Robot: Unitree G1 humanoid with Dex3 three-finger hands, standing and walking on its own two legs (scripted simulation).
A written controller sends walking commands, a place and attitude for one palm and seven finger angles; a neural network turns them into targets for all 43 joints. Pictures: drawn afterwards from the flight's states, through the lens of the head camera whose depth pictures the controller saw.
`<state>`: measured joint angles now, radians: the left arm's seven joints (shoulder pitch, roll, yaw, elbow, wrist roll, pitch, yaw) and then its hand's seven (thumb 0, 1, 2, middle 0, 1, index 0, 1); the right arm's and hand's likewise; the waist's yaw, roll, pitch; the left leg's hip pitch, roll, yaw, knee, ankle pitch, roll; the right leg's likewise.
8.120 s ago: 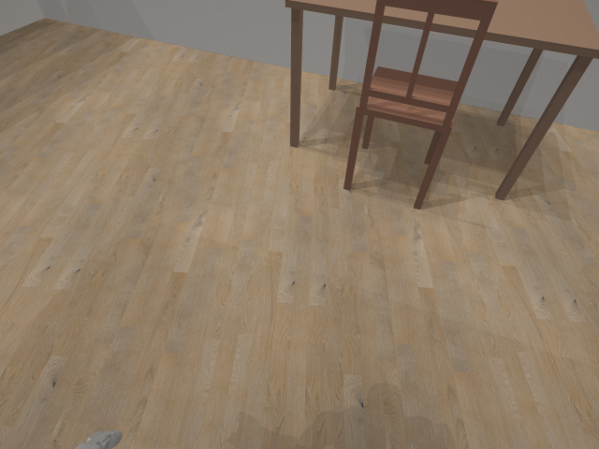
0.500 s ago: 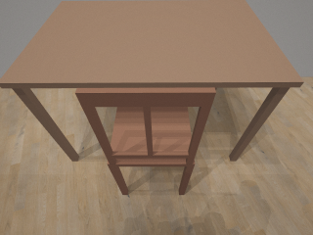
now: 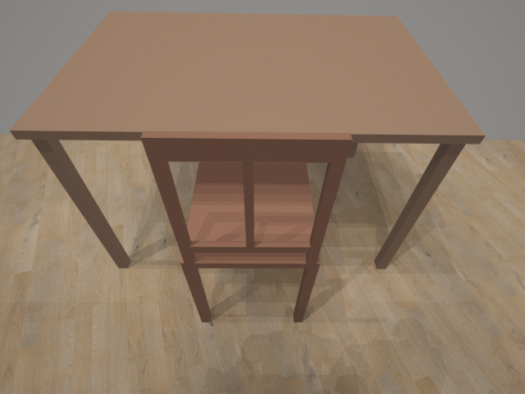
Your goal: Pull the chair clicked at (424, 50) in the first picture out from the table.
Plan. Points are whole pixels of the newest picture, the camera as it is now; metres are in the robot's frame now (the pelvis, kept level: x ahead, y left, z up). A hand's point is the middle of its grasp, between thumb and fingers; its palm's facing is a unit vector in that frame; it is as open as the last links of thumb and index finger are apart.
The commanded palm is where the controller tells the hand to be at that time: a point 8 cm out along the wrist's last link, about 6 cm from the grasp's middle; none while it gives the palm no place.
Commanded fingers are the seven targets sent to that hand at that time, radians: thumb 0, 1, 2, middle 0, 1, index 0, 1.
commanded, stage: come to a stop and stand still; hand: left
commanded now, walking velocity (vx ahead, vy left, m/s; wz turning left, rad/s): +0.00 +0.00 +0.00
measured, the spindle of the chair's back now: (249, 208) +0.50 +0.06 -0.08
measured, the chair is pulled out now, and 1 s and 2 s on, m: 0.00 0.00 0.00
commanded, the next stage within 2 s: look again from close up in 0.52 s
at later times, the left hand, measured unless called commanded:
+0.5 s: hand out of the picture +0.02 +0.20 -0.18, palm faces -0.01 -0.98 -0.20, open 7.4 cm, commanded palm none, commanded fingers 0.00 0.90 0.90 -0.20 -0.30 -0.20 -0.30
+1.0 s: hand out of the picture +0.02 +0.20 -0.18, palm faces +0.00 -0.98 -0.18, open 7.4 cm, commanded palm none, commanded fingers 0.00 0.90 0.90 -0.20 -0.30 -0.20 -0.30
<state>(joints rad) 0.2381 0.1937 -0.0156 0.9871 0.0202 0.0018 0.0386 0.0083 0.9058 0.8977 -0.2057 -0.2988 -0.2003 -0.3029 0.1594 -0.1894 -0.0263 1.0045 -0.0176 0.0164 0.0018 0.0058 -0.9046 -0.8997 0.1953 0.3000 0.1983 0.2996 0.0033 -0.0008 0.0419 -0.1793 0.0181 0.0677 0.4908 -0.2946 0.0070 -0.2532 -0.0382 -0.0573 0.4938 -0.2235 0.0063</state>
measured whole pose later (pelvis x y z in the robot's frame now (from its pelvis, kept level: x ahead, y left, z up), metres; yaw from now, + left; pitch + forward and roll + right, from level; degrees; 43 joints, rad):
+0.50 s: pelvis +0.01 +0.02 +0.00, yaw -1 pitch -1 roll +0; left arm 0.27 0.16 -0.01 1.09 0.01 -0.01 0.05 0.01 0.91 0.90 -0.20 -0.30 -0.20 -0.30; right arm 0.25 -0.14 -0.01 1.15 -0.01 0.00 -0.01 0.01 -0.91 -0.90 0.20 0.30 0.20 0.30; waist 0.00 -0.01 0.06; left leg -0.14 -0.02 0.09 0.45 -0.29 0.04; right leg -0.23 -0.07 -0.03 0.47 -0.22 0.04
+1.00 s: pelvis +0.02 +0.03 +0.00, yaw -1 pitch -2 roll +0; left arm 0.29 0.15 -0.01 1.12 0.02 -0.01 0.05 0.01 0.91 0.90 -0.20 -0.30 -0.20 -0.30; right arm 0.24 -0.14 -0.01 1.17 0.00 -0.01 -0.03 0.01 -0.92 -0.90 0.20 0.30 0.20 0.30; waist 0.01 -0.02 0.05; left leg -0.09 -0.03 0.10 0.43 -0.30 0.05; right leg -0.18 -0.08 -0.02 0.45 -0.23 0.06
